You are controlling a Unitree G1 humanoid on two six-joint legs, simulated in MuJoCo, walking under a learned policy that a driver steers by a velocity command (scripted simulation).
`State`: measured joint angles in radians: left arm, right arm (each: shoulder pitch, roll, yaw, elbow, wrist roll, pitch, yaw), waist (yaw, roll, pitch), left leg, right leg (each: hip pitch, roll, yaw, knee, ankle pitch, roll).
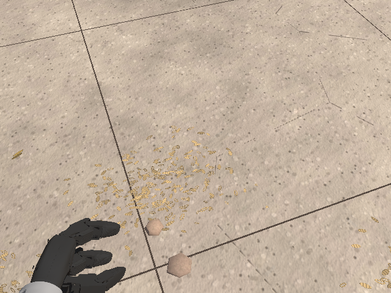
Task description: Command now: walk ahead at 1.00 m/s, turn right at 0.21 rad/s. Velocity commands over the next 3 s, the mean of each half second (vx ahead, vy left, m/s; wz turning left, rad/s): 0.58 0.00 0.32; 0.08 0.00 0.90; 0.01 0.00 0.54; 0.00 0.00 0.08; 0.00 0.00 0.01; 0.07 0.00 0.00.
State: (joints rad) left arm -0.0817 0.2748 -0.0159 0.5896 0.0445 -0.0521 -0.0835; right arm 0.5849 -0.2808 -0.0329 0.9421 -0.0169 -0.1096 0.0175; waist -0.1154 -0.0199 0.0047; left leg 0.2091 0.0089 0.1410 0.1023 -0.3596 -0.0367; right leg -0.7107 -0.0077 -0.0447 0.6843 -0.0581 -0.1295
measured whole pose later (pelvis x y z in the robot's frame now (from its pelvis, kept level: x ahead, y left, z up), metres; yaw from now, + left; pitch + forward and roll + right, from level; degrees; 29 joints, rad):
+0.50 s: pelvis +0.40 +0.01 -0.02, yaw +11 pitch -1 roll -1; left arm 0.27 0.26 0.04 0.81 0.00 -0.06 0.03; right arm 0.22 -0.27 -0.05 0.75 -0.03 -0.04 0.04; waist -0.01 0.02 0.10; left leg -0.51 -0.11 0.10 0.61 -0.07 0.18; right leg -0.18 0.01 -0.16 1.11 -0.50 0.01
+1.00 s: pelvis +0.53 -0.03 +0.02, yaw +40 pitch +1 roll -1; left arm 0.11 0.33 0.03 0.69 0.01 0.02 0.04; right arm 0.26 -0.36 -0.12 0.69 -0.02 0.06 0.01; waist -0.06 0.01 0.05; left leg -0.30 -0.26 -0.43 0.44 -0.09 0.06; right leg -0.37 0.09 0.17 0.62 -0.32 0.01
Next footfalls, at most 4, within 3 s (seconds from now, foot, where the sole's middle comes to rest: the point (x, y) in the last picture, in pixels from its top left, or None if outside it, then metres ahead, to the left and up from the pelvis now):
0.06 right None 0.25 -0.08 -0.76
0.46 left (166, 262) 0.57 0.06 -0.76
1.04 right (211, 230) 0.67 -0.11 -0.76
1.52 left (184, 288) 0.48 0.01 -0.76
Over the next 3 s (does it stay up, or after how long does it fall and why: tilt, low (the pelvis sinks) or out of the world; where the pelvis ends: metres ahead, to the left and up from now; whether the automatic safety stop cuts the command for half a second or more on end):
stays up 0.57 -0.07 0.02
